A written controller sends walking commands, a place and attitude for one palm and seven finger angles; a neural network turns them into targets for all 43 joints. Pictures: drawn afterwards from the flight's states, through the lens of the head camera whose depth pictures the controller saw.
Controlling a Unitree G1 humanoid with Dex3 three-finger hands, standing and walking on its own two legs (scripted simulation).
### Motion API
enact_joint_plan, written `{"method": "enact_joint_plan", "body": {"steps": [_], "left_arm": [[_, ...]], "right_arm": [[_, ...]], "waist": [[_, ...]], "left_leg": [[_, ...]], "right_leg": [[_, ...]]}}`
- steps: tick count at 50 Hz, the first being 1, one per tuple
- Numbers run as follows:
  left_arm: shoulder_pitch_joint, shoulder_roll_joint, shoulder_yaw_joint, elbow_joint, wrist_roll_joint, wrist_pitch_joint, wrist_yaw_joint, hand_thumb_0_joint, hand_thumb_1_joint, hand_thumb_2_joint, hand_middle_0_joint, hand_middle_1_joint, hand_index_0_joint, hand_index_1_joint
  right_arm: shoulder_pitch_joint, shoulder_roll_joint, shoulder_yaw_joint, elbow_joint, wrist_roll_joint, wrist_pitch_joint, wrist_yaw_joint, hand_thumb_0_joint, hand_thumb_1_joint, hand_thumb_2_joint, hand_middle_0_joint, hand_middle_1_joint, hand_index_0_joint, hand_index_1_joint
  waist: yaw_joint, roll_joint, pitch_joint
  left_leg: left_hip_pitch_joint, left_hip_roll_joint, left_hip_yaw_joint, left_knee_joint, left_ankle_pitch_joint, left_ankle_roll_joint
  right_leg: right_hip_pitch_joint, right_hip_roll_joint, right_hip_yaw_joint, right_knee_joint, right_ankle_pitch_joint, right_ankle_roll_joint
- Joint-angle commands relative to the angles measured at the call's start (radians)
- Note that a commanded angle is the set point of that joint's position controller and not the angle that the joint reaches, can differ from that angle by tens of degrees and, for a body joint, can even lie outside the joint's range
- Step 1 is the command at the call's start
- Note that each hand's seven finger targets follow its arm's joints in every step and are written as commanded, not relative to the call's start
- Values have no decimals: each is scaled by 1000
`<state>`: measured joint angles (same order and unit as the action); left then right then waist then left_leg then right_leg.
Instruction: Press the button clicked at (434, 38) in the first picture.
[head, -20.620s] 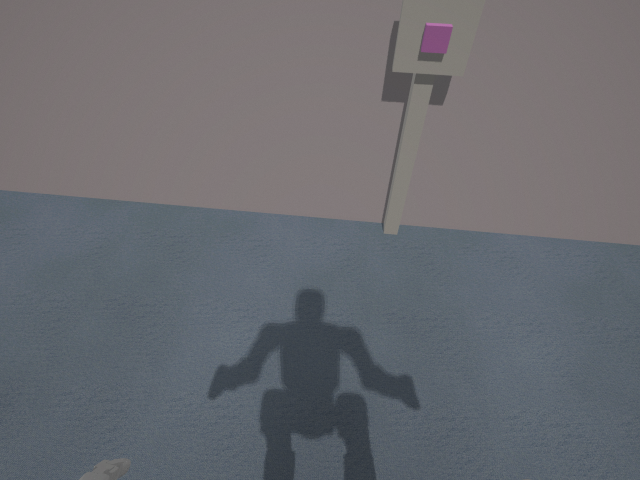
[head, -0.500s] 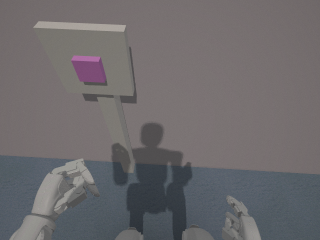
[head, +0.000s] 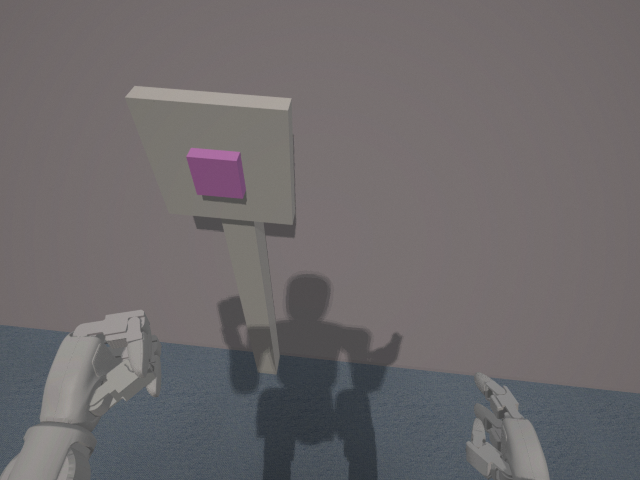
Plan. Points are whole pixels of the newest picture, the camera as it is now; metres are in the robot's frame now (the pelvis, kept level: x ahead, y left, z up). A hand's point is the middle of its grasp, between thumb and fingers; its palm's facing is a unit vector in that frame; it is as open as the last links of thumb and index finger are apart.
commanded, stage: raise the hand and make a fist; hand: left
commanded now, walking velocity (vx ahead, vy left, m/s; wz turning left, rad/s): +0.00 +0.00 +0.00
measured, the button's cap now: (218, 172) +0.50 +0.18 +0.11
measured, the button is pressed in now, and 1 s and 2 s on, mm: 0 0 0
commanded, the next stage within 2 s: aim a knuckle at the button in 0.72 s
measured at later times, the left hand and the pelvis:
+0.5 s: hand (156, 339) +0.24 +0.19 +0.10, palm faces -0.05 -1.00 -0.04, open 3.1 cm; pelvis +0.01 -0.01 +0.02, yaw +0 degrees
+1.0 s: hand (156, 332) +0.25 +0.19 +0.10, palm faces +0.00 -1.00 -0.06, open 3.1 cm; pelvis -0.01 -0.02 +0.02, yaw +1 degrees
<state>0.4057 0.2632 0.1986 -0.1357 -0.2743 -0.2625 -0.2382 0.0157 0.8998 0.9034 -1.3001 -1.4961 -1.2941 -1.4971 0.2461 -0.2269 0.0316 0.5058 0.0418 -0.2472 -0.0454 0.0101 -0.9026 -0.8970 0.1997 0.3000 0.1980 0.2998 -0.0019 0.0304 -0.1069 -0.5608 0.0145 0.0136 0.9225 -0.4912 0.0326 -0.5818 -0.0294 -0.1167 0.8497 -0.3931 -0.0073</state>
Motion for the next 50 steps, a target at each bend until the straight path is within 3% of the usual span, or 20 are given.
{"method": "enact_joint_plan", "body": {"steps": [1, 4, 7, 9, 12, 14, 19, 23, 25, 28, 33, 34, 38, 39, 41, 43, 44, 45, 47, 50], "left_arm": [[-82, 113, 32, -155, 2, 4, -45, 0, 900, 900, -1300, -1500, -1300, -1500], [-122, 168, 96, -176, -17, 16, -55, 0, 900, 900, -1300, -1500, -1300, -1500], [-163, 181, 141, -204, -45, -4, -51, 0, 900, 900, -1300, -1500, -1300, -1500], [-194, 182, 142, -198, -53, -14, -48, 0, 900, 900, -1300, -1500, -1300, -1500], [-210, 157, 116, -167, -50, -11, -59, 0, 900, 900, -1300, -1500, -1300, -1500], [-219, 159, 104, -121, -47, 15, -77, 0, 900, 900, -1300, -1500, -1300, -1500], [-173, 177, 134, -37, -61, 76, -116, 0, 900, 900, -1300, -1500, -1300, -1500], [-202, 195, 168, -122, -73, 46, -96, 0, 900, 900, -1300, -1500, -1300, -1500], [-221, 195, 166, -142, -66, 20, -74, 0, 900, 900, -1300, -1500, -1300, -1500], [-225, 172, 141, -147, -48, -17, -53, 0, 900, 900, -1300, -1500, -1300, -1500], [-210, 149, 105, -78, -38, -4, -77, 0, 900, 900, -1300, -1500, -1300, -1500], [-213, 163, 116, -66, -44, 3, -84, 0, 900, 900, -1300, -1500, -1300, -1500], [-239, 186, 138, -106, -48, 6, -92, 0, 900, 900, -1300, -1500, -1300, -1500], [-244, 198, 149, -99, -53, 5, -89, 0, 900, 900, -1300, -1500, -1300, -1500], [-251, 183, 147, -97, -59, -5, -85, 0, 900, 900, -1300, -1500, -1300, -1500], [-349, 179, 131, -63, -57, -15, -78, 0, 900, 900, -1300, -1500, -1300, -1500], [-401, 173, 117, -34, -58, -13, -80, 0, 900, 900, -1300, -1500, -1300, -1500], [-457, 199, 129, -7, -51, -15, -80, 0, 900, 900, -1300, -1500, -1300, -1500], [-503, 191, 111, 36, -41, -15, -89, 0, 900, 900, -1300, -1500, -1300, -1500], [-524, 210, 117, 93, -37, -3, -108, 0, 900, 900, -1300, -1500, -1300, -1500]], "right_arm": [[-34, -151, -50, -139, 8, -44, -8, 0, -900, -900, 200, 300, 200, 300], [-39, -152, -44, -139, 3, -46, -13, 0, -900, -900, 200, 300, 200, 300], [-42, -142, -36, -132, 2, -50, -18, 0, -900, -900, 200, 300, 200, 300], [-46, -143, -30, -117, 1, -52, -18, 0, -900, -900, 200, 300, 200, 300], [-42, -144, -30, -102, 5, -59, -16, 0, -900, -900, 200, 300, 200, 300], [-43, -155, -30, -95, 5, -60, -15, 0, -900, -900, 200, 300, 200, 300], [-57, -162, -36, -101, 9, -57, -21, 0, -900, -900, 200, 300, 200, 300], [-58, -152, -37, -110, 4, -58, -17, 0, -900, -900, 200, 300, 200, 300], [-55, -148, -35, -107, 0, -58, -12, 0, -900, -900, 200, 300, 200, 300], [-48, -146, -36, -94, -1, -65, -6, 0, -900, -900, 200, 300, 200, 300], [-53, -155, -39, -88, 6, -62, -9, 0, -900, -900, 200, 300, 200, 300], [-57, -159, -39, -90, 4, -60, -11, 0, -900, -900, 200, 300, 200, 300], [-67, -154, -37, -97, 6, -61, -18, 0, -900, -900, 200, 300, 200, 300], [-68, -155, -34, -95, 2, -60, -19, 0, -900, -900, 200, 300, 200, 300], [-71, -149, -32, -94, 4, -61, -20, 0, -900, -900, 200, 300, 200, 300], [-71, -153, -30, -74, 5, -59, -28, 0, -900, -900, 200, 300, 200, 300], [-71, -157, -26, -66, 4, -55, -30, 0, -900, -900, 200, 300, 200, 300], [-71, -161, -29, -58, 8, -52, -35, 0, -900, -900, 200, 300, 200, 300], [-70, -162, -28, -51, 9, -55, -40, 0, -900, -900, 200, 300, 200, 300], [-65, -164, -30, -52, 9, -52, -44, 0, -900, -900, 200, 300, 200, 300]], "waist": [[-12, 42, -77], [0, 1, -125], [12, 21, -150], [8, 10, -140], [2, 74, -123], [-7, 24, -110], [14, -43, -101], [30, 12, -136], [24, 8, -127], [17, 62, -108], [4, 25, -72], [2, -15, -67], [15, 20, -108], [13, -14, -96], [14, -5, -85], [-9, -4, -43], [-23, -37, -12], [-29, -20, -6], [-26, 23, -32], [-18, -1, -104]], "left_leg": [[60, 1, -65, -208, 324, -26], [87, -2, -63, -212, 361, -23], [116, -4, -59, -226, 386, -26], [120, -5, -60, -230, 384, -26], [149, -6, -55, -243, 399, -29], [141, -6, -58, -245, 394, -22], [118, -14, -45, -262, 383, -16], [152, -16, -37, -274, 412, -20], [150, -15, -37, -275, 410, -20], [165, -14, -35, -281, 398, -24], [142, -16, -36, -286, 327, -20], [128, -17, -36, -280, 324, -14], [153, -19, -35, -289, 329, -14], [140, -17, -38, -286, 325, -12], [141, -18, -37, -291, 302, -14], [131, -17, -41, -291, 250, -14], [111, -16, -43, -285, 224, -11], [104, -17, -42, -284, 191, -12], [119, -20, -45, -288, 184, -11], [118, -22, -39, -279, 216, -9]], "right_leg": [[122, 40, 27, -123, 205, -17], [178, 43, 34, -135, 248, -17], [213, 39, 36, -147, 275, -17], [223, 44, 37, -154, 274, -19], [216, 36, 37, -169, 291, -18], [225, 39, 40, -184, 296, -16], [276, 30, 54, -215, 309, -11], [294, 27, 54, -212, 336, -13], [292, 32, 58, -212, 329, -14], [265, 33, 52, -210, 309, -17], [247, 29, 57, -232, 244, -13], [258, 30, 68, -240, 243, -12], [277, 24, 68, -241, 244, -12], [281, 28, 73, -243, 237, -12], [270, 27, 73, -248, 207, -11], [228, 27, 76, -260, 143, -7], [208, 31, 85, -268, 103, -5], [192, 26, 94, -278, 54, -3], [192, 22, 94, -273, 47, -8], [236, 17, 106, -265, 85, -7]]}}
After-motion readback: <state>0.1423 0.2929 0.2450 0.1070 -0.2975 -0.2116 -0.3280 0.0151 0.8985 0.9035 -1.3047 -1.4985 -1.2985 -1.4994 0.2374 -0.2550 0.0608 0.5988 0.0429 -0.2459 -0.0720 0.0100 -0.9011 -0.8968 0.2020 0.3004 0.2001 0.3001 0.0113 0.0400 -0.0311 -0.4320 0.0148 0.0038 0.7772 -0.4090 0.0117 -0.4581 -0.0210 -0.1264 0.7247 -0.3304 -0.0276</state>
